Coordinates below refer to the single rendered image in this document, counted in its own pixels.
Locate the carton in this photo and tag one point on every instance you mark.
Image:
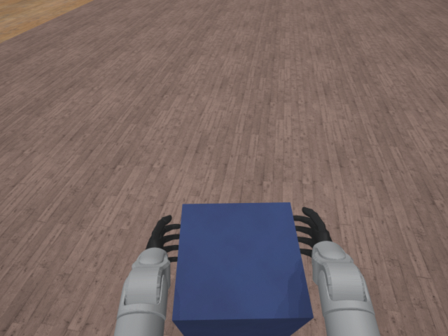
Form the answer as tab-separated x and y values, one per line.
239	271

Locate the robot left forearm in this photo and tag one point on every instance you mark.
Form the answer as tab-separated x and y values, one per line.
143	303

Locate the right robot hand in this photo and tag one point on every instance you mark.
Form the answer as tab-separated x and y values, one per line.
317	230

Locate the left robot hand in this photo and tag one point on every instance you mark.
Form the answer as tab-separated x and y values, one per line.
157	239

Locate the robot right forearm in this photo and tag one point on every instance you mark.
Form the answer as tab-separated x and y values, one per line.
345	300

